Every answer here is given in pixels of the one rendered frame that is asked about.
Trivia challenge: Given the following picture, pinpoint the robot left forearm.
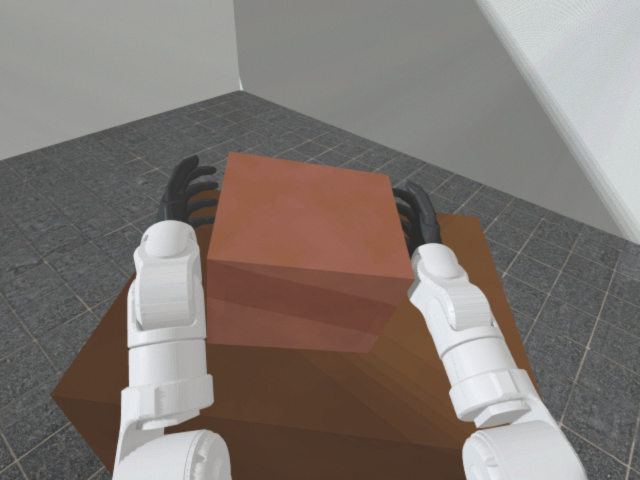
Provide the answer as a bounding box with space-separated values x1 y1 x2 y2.
112 220 214 480

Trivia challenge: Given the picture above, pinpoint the pedestal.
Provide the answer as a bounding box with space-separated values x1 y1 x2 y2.
50 190 544 480

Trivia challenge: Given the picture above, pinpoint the robot right forearm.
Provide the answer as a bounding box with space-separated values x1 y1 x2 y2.
407 243 588 480

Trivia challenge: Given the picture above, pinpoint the right robot upper arm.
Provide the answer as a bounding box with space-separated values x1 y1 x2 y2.
462 420 586 480

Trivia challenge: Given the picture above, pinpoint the robot left hand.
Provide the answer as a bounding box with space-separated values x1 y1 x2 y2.
155 155 218 229

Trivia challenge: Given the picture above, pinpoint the robot right hand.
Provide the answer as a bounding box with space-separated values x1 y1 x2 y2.
392 181 443 261

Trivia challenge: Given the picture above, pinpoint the left robot upper arm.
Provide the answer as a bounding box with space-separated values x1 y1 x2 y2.
115 429 232 480

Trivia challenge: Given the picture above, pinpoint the carton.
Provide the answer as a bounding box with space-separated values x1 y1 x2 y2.
207 151 415 353

